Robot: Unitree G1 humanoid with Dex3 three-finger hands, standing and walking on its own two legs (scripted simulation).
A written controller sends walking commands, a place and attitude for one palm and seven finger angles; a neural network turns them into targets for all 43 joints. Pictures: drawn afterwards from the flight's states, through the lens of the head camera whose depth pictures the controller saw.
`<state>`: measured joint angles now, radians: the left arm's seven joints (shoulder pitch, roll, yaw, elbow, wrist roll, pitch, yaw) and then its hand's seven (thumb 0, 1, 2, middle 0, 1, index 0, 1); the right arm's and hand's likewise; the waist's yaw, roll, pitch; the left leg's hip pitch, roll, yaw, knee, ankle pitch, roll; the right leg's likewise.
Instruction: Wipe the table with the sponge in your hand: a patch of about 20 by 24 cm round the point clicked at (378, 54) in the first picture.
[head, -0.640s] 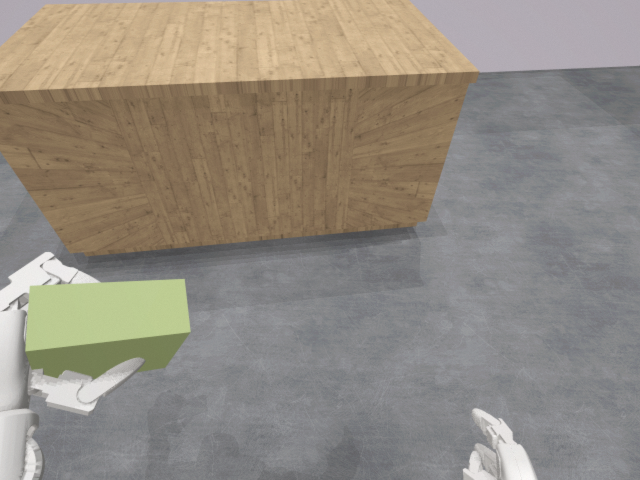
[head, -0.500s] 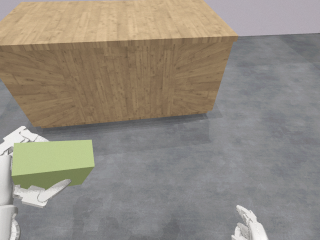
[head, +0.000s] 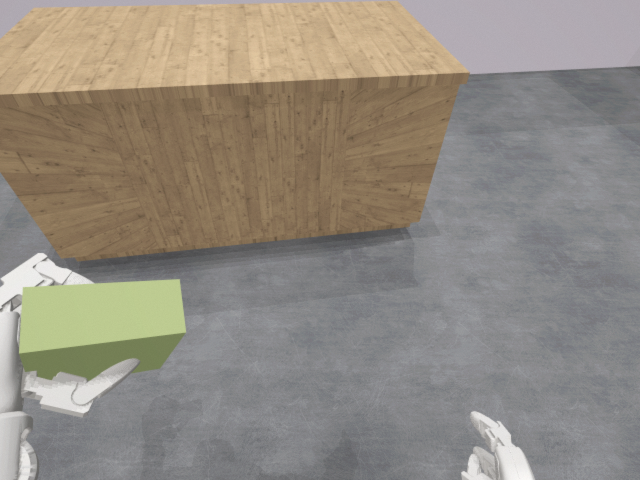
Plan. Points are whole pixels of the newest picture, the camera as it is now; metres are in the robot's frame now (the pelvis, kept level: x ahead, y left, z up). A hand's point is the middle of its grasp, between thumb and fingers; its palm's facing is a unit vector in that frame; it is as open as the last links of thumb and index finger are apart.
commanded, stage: walk to a spot facing it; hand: left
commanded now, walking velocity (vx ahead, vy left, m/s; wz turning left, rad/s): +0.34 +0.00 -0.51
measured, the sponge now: (126, 332) +0.22 +0.21 +0.14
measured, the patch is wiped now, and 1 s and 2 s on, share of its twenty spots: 0.00 0.00 0.00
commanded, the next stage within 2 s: turn to face it in 1.94 s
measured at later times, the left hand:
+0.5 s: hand (224, 228) +0.34 +0.14 +0.17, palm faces +0.20 -0.85 -0.48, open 9.6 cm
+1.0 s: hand (343, 153) +0.51 +0.01 +0.16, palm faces +0.12 -0.86 -0.50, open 9.6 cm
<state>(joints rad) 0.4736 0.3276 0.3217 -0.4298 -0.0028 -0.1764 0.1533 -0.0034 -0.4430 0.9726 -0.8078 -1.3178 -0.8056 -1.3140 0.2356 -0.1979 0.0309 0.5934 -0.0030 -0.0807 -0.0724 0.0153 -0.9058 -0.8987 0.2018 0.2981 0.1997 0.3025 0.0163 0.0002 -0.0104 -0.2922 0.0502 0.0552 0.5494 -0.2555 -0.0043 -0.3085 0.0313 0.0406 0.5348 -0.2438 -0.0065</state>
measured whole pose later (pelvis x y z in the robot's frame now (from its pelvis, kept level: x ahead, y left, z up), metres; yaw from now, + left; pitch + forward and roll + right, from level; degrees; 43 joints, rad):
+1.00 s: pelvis +0.22 -0.14 -0.02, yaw -17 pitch +0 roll +1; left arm 0.41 0.36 0.36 -0.48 -0.01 -0.20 0.13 0.00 -0.44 0.98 -0.81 -1.32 -0.81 -1.32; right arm 0.18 -0.18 0.02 0.65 0.01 -0.05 -0.04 0.01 -0.90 -0.90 0.20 0.30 0.20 0.30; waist 0.00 0.05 0.11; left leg -0.42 0.15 0.05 1.19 -0.48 -0.02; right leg -0.37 -0.06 -0.20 0.72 -0.34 -0.08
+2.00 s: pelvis +0.47 -0.29 -0.01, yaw +2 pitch +1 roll +2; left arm 0.55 0.42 0.41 -0.68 -0.03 -0.20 0.18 0.00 -0.44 0.98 -0.81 -1.32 -0.81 -1.32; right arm 0.17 -0.27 -0.05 0.51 0.00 -0.04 -0.07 0.02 -0.91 -0.90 0.20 0.30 0.20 0.30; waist -0.03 -0.05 0.11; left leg -0.34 0.03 0.20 0.58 -0.26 -0.03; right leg -0.28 -0.18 -0.28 0.70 -0.39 0.00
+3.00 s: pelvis +0.40 -0.42 -0.01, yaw -8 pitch -1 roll +1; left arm 0.41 0.35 0.33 -0.43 0.00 -0.20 0.13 0.00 -0.45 0.99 -0.81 -1.33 -0.80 -1.32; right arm 0.22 -0.18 0.02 0.62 0.01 -0.08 -0.03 0.02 -0.91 -0.90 0.20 0.30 0.20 0.30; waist 0.00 0.04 0.06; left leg -0.33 0.09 0.03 0.87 -0.47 -0.05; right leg -0.35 0.05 -0.09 0.60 -0.24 -0.10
